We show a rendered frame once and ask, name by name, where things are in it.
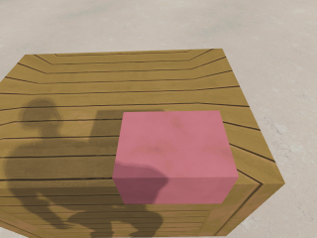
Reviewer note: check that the pedestal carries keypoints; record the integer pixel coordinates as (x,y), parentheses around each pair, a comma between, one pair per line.
(60,124)

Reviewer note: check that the carton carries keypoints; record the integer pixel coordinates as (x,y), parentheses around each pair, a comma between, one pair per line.
(174,157)

